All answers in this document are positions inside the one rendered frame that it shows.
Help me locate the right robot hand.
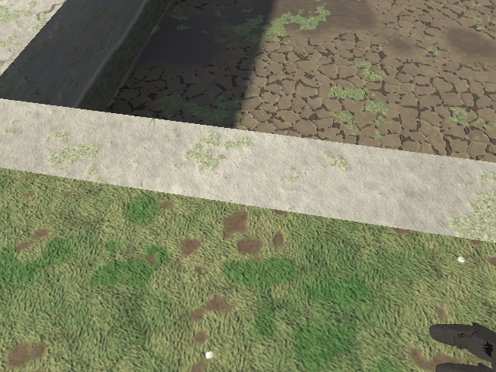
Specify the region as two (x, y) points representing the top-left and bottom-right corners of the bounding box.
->
(429, 322), (496, 372)

